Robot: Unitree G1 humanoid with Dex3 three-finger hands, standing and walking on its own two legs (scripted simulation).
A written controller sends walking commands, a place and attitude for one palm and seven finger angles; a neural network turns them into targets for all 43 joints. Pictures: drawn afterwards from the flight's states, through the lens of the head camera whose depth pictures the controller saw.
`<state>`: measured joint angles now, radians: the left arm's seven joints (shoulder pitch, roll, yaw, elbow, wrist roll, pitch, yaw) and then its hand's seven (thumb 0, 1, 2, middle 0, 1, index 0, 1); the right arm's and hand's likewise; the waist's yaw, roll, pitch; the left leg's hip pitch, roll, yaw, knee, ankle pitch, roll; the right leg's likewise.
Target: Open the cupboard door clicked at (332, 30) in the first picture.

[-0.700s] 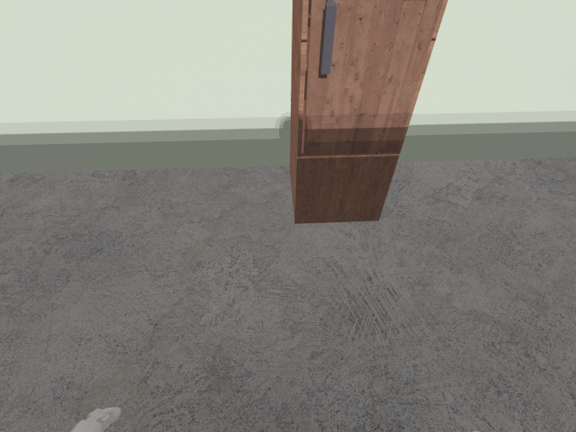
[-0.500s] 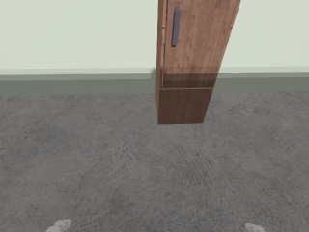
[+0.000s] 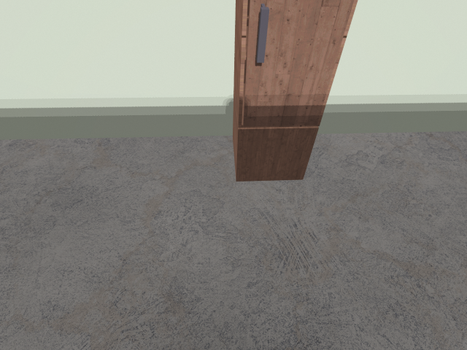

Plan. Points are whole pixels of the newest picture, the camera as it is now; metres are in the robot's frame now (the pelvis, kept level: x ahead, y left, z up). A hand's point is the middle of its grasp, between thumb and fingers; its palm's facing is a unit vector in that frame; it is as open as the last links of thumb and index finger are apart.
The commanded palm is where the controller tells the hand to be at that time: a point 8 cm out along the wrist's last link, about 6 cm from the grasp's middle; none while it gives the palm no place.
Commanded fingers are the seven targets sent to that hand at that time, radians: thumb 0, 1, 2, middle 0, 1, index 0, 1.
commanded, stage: stand and wait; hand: left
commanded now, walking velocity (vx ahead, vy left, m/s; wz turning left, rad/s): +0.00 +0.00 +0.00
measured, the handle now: (261, 33) +1.09 -0.03 +0.08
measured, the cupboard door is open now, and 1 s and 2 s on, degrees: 0 0 0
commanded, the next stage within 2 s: look at it before walking up in 0.12 s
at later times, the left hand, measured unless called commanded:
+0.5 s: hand out of the picture +0.07 +0.25 -0.16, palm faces -0.03 -0.95 -0.32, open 7.4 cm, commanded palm none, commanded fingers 0.00 0.90 0.90 -0.20 -0.30 -0.20 -0.30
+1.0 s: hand out of the picture +0.08 +0.24 -0.16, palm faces -0.04 -0.94 -0.33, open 7.4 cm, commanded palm none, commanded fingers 0.00 0.90 0.90 -0.20 -0.30 -0.20 -0.30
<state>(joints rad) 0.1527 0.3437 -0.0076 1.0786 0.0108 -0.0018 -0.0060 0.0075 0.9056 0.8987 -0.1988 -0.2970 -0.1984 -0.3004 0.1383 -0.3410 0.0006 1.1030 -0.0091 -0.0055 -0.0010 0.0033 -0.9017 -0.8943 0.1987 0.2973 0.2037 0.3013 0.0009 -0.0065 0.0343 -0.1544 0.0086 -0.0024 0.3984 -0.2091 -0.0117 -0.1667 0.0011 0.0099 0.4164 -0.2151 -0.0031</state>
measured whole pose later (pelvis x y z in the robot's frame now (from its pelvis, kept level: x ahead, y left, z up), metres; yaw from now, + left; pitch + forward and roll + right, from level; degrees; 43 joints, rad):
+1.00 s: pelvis +0.00 +0.00 +0.00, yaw -3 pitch -1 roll +0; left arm 0.16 0.33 0.00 1.06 0.01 0.02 0.00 0.01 0.91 0.90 -0.20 -0.30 -0.20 -0.30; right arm 0.10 -0.32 -0.01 1.08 -0.01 -0.01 -0.02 0.00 -0.90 -0.89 0.20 0.30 0.20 0.30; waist 0.02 -0.01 0.03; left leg -0.16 0.02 0.04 0.41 -0.23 -0.01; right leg -0.20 0.01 0.05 0.44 -0.22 0.00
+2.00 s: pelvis +0.04 +0.01 +0.00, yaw -35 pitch +0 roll -2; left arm 0.30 0.28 0.11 0.95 0.04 0.04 -0.05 0.01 0.91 0.90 -0.20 -0.30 -0.19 -0.30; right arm 0.30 -0.20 -0.03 0.92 -0.01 -0.04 -0.02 0.00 -0.90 -0.89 0.20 0.30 0.20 0.30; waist 0.02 -0.04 -0.04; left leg -0.12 0.02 0.07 0.39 -0.28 0.04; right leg -0.55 0.06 0.05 1.02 -0.29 0.02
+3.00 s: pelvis +0.33 -0.30 -0.02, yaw -64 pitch +0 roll -1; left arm 0.39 0.19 0.04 1.06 0.00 -0.05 0.03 0.01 0.91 0.90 -0.20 -0.30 -0.20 -0.30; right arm 0.06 -0.14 -0.01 0.93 -0.02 -0.06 0.00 0.00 -0.91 -0.89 0.19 0.30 0.20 0.30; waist 0.05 -0.05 0.07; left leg -0.42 0.02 0.13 0.62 -0.21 0.07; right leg -0.16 0.06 0.03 0.85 -0.49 -0.01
